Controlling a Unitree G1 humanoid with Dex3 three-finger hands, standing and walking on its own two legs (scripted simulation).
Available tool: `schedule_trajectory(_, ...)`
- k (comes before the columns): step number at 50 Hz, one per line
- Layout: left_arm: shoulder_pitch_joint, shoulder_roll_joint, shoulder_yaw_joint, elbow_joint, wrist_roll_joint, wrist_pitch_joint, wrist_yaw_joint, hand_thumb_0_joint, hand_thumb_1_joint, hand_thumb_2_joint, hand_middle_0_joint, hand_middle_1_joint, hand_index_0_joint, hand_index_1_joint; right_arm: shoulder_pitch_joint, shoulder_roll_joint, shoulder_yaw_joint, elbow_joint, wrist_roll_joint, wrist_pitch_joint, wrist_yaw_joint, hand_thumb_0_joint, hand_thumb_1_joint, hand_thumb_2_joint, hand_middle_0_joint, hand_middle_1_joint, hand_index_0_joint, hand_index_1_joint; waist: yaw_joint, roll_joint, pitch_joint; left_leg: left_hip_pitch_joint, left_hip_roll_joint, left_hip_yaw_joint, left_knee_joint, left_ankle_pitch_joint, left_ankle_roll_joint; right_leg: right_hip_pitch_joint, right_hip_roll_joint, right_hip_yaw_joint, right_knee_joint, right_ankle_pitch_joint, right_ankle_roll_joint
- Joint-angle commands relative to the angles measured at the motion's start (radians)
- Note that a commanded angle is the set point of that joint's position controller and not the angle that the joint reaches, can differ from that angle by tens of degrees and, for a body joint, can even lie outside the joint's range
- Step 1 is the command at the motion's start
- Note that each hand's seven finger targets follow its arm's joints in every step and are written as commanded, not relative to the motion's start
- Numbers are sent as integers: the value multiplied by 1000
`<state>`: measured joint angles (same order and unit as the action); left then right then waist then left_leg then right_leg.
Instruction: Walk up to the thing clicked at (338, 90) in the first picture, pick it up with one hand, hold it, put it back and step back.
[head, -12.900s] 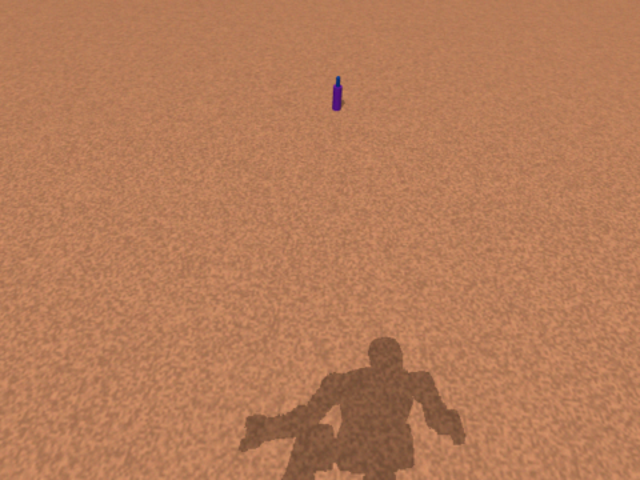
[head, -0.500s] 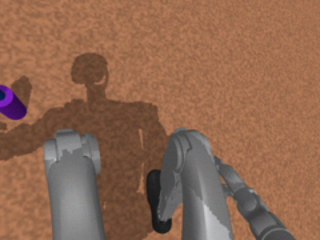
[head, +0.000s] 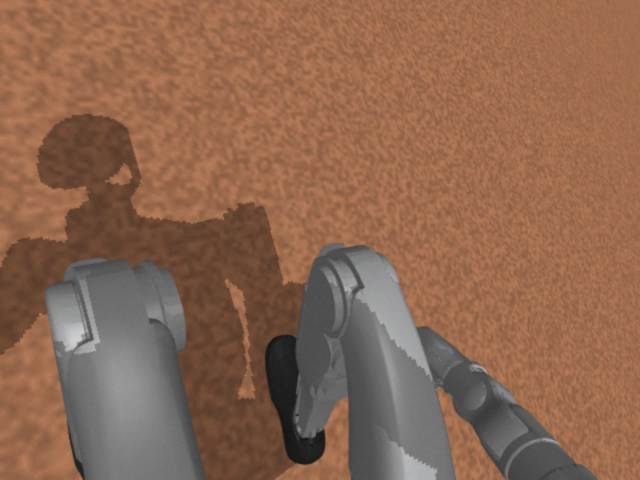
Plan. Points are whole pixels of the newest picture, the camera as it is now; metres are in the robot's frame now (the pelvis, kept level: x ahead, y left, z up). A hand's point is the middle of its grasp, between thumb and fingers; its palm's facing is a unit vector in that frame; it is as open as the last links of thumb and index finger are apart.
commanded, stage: close in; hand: left
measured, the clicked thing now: out of the picture +0.39 +0.34 -0.17
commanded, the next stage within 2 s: rest palm in 0.38 s
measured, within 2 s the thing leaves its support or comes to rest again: leaves its support in 1.62 s
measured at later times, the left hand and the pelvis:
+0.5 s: hand out of the picture +0.37 +0.34 -0.16, palm faces +0.49 -0.87 +0.01, open 17.2 cm; pelvis -0.01 +0.00 +0.00, yaw -1 degrees
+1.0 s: hand out of the picture +0.39 +0.34 -0.16, palm faces +0.50 -0.87 +0.01, open 9.9 cm; pelvis -0.01 +0.00 +0.00, yaw -2 degrees
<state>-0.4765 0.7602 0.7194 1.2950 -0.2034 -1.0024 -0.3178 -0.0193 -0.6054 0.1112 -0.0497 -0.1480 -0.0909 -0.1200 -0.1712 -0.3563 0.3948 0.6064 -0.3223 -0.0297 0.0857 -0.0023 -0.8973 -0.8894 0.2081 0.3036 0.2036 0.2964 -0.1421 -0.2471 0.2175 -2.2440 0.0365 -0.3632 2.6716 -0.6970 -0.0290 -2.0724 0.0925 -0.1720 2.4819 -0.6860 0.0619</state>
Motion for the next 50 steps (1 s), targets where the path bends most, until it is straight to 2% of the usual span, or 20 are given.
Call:
schedule_trajectory(1,-146,199,-26,-129,0,-77,61,0,-591,119,-52,-143,-98,-105,7,-340,-120,-56,6,12,-6,0,-894,-893,200,300,200,300,-66,516,-530,392,52,130,-347,58,-4,158,10,-146,-186,128,-72)
schedule_trajectory(5,-147,176,-40,-98,-4,-100,107,0,-569,141,-72,-159,-120,-121,7,-341,-110,-65,3,18,9,0,-892,-893,201,300,200,300,-73,475,-508,376,51,112,-346,26,-3,152,15,-154,-181,107,-69)
schedule_trajectory(9,-191,179,-70,-94,14,-123,135,0,-572,156,-82,-160,-122,-130,0,-341,-101,-77,-1,20,18,0,-894,-895,201,300,200,300,-83,478,-481,366,52,109,-345,18,-1,148,18,-149,-184,104,-69)
schedule_trajectory(12,-185,186,-67,-81,21,-135,153,0,-592,141,-85,-138,-117,-115,9,-341,-94,-75,-5,23,23,0,-898,-897,201,300,200,300,-84,476,-485,356,51,113,-336,20,0,170,22,-147,-185,112,-70)
schedule_trajectory(14,-177,201,-53,-85,23,-143,167,0,-586,141,-86,-140,-118,-118,8,-342,-89,-81,-7,26,26,0,-897,-897,201,300,200,300,-71,499,-497,382,52,106,-349,25,-5,170,22,-150,-180,112,-71)
schedule_trajectory(16,-172,176,-70,-70,34,-143,179,0,-543,155,-75,-138,-106,-117,8,-351,-92,-78,-9,32,29,0,-897,-898,201,300,200,300,-87,511,-470,393,55,92,-362,32,-11,152,19,-157,-168,120,-71)
schedule_trajectory(19,-194,202,-65,-111,44,-153,199,0,-553,151,-73,-120,-94,-108,10,-350,-89,-76,-12,39,31,0,-901,-900,201,300,200,300,-88,537,-485,402,55,94,-356,49,-13,167,19,-154,-164,141,-71)
schedule_trajectory(22,-179,194,-68,-104,45,-152,216,0,-553,151,-77,-119,-95,-109,13,-344,-86,-74,-14,40,33,0,-899,-900,201,300,200,300,-87,536,-495,401,55,104,-343,73,-10,189,22,-150,-170,162,-72)
schedule_trajectory(24,-196,184,-75,-108,43,-153,229,0,-569,156,-85,-121,-98,-116,23,-345,-84,-64,-15,41,33,0,-904,-901,201,300,200,300,-99,521,-506,399,55,105,-333,95,-8,208,25,-152,-176,183,-70)
schedule_trajectory(25,-196,175,-79,-111,43,-152,234,0,-490,195,-100,-110,-94,-123,19,-341,-81,-69,-17,41,34,0,-886,-901,200,300,200,300,-101,513,-517,405,54,106,-326,109,-6,223,26,-151,-180,197,-68)
schedule_trajectory(26,-200,192,-71,-104,46,-150,241,0,-477,194,-108,-110,-101,-122,22,-343,-80,-66,-16,44,33,0,-888,-901,200,300,200,300,-102,512,-515,407,57,99,-332,104,-7,210,25,-156,-177,189,-70)
schedule_trajectory(29,-212,183,-90,-87,57,-148,248,0,-411,227,-109,-120,-99,-136,22,-350,-80,-67,-19,53,34,0,-887,-902,200,300,200,300,-118,514,-498,404,59,92,-337,84,-9,207,25,-162,-180,177,-67)
schedule_trajectory(31,-222,200,-92,-88,62,-149,256,0,-385,228,-107,-112,-97,-129,13,-344,-73,-69,-18,54,33,0,-883,-902,200,300,200,300,-110,507,-486,382,58,98,-334,72,-4,202,27,-159,-185,168,-70)
schedule_trajectory(34,-219,200,-82,-85,54,-153,261,0,-145,356,-306,-282,-299,-290,16,-343,-69,-73,-21,56,34,0,-875,-897,200,300,200,300,-109,491,-501,386,58,101,-323,72,-1,223,31,-158,-195,174,-67)
schedule_trajectory(37,-230,203,-86,-63,54,-155,266,0,62,447,-399,-368,-395,-371,15,-348,-64,-70,-20,57,34,0,-871,-895,200,299,200,299,-124,486,-484,381,60,92,-329,72,-1,221,31,-166,-193,173,-65)
schedule_trajectory(40,-228,221,-86,-64,67,-156,267,0,195,519,-480,-439,-472,-442,19,-349,-60,-68,-23,65,33,0,-867,-894,200,299,200,299,-119,516,-492,407,65,80,-341,88,-8,220,30,-169,-180,186,-68)
schedule_trajectory(41,-233,215,-88,-63,65,-157,266,0,257,534,-503,-454,-497,-455,16,-351,-59,-74,-23,68,33,0,-867,-893,200,299,200,299,-126,514,-494,404,63,79,-338,89,-8,218,31,-173,-181,186,-68)
schedule_trajectory(42,-220,208,-90,-56,66,-155,266,0,308,554,-527,-471,-519,-472,15,-347,-58,-71,-22,68,35,0,-865,-893,200,299,200,299,-119,512,-489,400,62,81,-339,92,-8,219,31,-171,-181,188,-68)
schedule_trajectory(47,-243,222,-80,-71,61,-146,279,0,432,659,-648,-586,-637,-590,15,-352,-58,-71,-22,69,32,0,-862,-893,200,299,199,299,-123,516,-486,401,64,86,-332,102,-5,226,32,-168,-189,201,-67)
schedule_trajectory(50,-262,220,-97,-71,73,-141,285,0,505,727,-716,-659,-705,-663,13,-350,-56,-69,-25,73,31,0,-861,-892,200,299,200,299,-134,514,-476,402,68,80,-333,103,-5,217,30,-170,-189,202,-67)
